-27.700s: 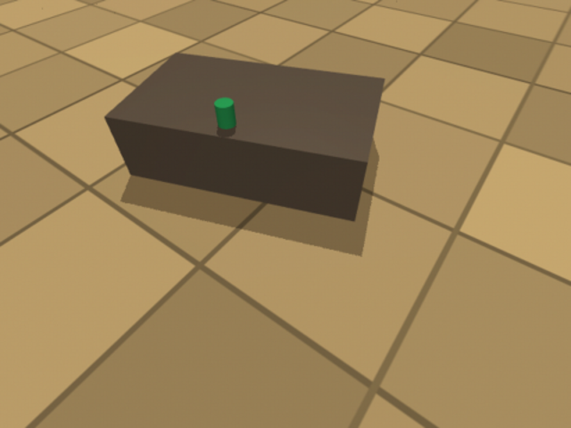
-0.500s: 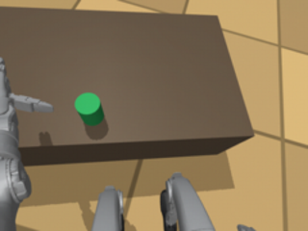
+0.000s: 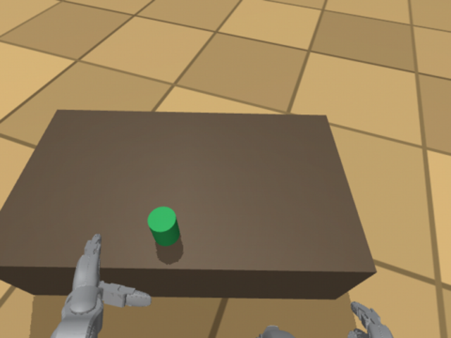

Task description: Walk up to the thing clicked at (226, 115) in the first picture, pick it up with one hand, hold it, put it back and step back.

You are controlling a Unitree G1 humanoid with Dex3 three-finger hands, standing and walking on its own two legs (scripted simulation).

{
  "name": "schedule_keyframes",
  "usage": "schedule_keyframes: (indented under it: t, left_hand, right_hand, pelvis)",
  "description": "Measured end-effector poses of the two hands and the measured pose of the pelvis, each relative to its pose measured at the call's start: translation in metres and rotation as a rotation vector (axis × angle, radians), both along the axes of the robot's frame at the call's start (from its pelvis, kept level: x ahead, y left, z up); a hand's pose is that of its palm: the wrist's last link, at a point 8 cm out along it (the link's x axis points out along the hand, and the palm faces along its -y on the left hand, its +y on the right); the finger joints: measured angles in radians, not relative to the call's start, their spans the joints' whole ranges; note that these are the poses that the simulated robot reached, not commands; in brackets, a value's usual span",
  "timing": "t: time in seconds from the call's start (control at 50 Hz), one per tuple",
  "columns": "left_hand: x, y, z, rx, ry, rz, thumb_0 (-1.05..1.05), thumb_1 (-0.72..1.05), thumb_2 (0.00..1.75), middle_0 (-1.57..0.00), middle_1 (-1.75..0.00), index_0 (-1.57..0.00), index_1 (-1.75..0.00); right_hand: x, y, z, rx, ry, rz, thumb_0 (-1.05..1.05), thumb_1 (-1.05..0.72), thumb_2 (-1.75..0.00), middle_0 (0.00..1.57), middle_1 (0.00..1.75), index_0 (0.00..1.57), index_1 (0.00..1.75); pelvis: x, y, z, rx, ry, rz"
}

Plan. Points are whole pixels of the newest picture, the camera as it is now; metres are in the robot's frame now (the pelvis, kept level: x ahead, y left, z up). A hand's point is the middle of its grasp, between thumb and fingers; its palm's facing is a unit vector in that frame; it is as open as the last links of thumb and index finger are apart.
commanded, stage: home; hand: left
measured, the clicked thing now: (164, 226) +0.47 +0.18 -0.31
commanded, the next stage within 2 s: none
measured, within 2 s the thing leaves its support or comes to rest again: neither
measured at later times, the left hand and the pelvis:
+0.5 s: hand (119, 322) +0.18 +0.19 -0.06, palm faces +0.15 -0.94 -0.30, open 17.3 cm; pelvis +0.01 -0.01 +0.01, yaw +2 degrees
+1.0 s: hand out of the picture +0.09 +0.24 -0.10, palm faces +0.02 -0.92 -0.39, open 17.4 cm; pelvis +0.01 +0.00 +0.04, yaw +2 degrees
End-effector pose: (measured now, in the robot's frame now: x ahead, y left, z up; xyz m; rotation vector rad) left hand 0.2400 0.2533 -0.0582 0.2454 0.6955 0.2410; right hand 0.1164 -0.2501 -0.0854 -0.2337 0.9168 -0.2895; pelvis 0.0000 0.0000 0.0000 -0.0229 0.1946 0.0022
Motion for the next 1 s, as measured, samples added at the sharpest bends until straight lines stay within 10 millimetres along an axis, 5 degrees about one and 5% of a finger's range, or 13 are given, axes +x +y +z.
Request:
schedule_keyframes:
  t: [0.18, 0.34, 0.6, 0.7, 0.8, 1.0]
  left_hand:
    - [-0.064, -0.023, 0.026, -0.03, 0.009, -0.006, -0.01, -0.47, 0.1, -0.06, -0.07, -0.06, -0.07]
    - [-0.099, -0.029, 0.02, -0.061, 0.075, 0.038, -0.01, -0.49, 0.09, -0.06, -0.06, -0.06, -0.07]
    - [-0.082, -0.028, 0.032, -0.023, 0.026, -0.007, -0.01, -0.51, 0.07, -0.05, -0.06, -0.06, -0.06]
    - [-0.085, -0.022, 0.016, -0.002, 0.067, -0.073, -0.01, -0.52, 0.07, -0.05, -0.06, -0.06, -0.06]
    - [-0.107, 0.0, 0.0, 0.013, 0.195, -0.082, -0.01, -0.53, 0.06, -0.06, -0.05, -0.06, -0.06]
    - [-0.16, 0.033, -0.001, 0.057, 0.386, 0.024, -0.01, -0.54, 0.06, -0.05, -0.05, -0.06, -0.06]
  right_hand:
    - [0.063, 0.017, 0.023, 0.046, -0.194, 0.073, 0.01, -0.9, -0.9, 0.2, 0.3, 0.21, 0.3]
    - [0.077, 0.026, 0.03, 0.035, -0.227, 0.136, 0.01, -0.9, -0.9, 0.2, 0.3, 0.21, 0.3]
    - [0.043, 0.017, 0.022, 0.017, -0.194, 0.076, 0.01, -0.9, -0.9, 0.2, 0.3, 0.21, 0.31]
    - [0.026, 0.01, 0.012, -0.004, -0.075, 0.141, 0.01, -0.9, -0.9, 0.2, 0.3, 0.21, 0.3]
    - [0.001, -0.007, 0.003, 0.012, 0.079, 0.14, 0.01, -0.9, -0.9, 0.2, 0.3, 0.21, 0.3]
    - [-0.032, -0.028, 0.001, 0.02, 0.213, 0.098, 0.01, -0.9, -0.9, 0.2, 0.3, 0.2, 0.3]
  pelvis:
    - [0.012, -0.001, 0.01, 0.004, -0.064, 0.008]
    - [0.01, -0.006, 0.01, 0.009, -0.082, 0.025]
    - [0.01, -0.002, 0.01, 0.005, -0.097, 0.017]
    - [0.005, -0.001, 0.013, 0.015, -0.133, 0.014]
    - [0.008, -0.001, 0.021, 0.023, -0.173, 0.016]
    - [0.011, -0.001, 0.037, 0.028, -0.222, 0.03]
